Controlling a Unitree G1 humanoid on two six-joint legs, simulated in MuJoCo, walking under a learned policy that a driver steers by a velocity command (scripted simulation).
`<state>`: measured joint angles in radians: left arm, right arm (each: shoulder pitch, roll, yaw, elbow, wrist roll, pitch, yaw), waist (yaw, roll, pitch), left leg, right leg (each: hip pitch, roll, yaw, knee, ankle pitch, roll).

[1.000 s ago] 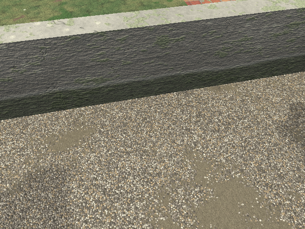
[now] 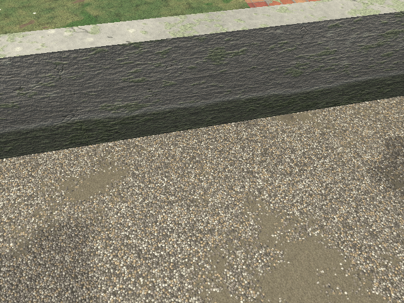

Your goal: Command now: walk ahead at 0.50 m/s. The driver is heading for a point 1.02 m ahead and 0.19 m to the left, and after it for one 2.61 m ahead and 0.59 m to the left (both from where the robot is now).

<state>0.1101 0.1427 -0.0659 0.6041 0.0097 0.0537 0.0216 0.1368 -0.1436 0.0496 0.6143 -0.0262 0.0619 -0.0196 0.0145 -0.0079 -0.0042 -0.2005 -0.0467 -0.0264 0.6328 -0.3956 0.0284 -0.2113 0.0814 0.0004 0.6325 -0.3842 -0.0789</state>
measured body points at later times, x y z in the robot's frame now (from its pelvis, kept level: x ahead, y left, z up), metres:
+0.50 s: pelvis +0.00 +0.00 +0.00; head -0.01 +0.00 +0.45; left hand +0.20 +0.19 -0.08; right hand +0.19 -0.20 -0.09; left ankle -0.03 +0.11 -0.72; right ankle -0.03 -0.07 -0.72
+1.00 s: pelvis +0.00 +0.00 +0.00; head -0.01 +0.00 +0.45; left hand +0.19 +0.19 -0.08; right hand +0.19 -0.20 -0.09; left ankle -0.03 +0.11 -0.72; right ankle -0.03 -0.07 -0.72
